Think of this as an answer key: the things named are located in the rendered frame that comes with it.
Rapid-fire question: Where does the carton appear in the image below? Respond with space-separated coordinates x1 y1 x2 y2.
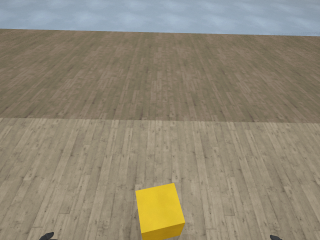
135 183 185 240

